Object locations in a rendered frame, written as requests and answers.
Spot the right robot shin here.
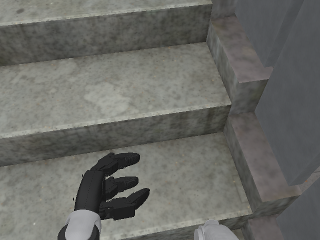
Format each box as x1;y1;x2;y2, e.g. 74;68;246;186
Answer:
203;219;219;228

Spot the left robot forearm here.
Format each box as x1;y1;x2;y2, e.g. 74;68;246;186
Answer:
57;209;102;240

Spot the right robot thigh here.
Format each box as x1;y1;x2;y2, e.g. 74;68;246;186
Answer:
194;224;239;240

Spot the left robot hand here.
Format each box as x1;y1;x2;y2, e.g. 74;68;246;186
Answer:
73;152;150;221

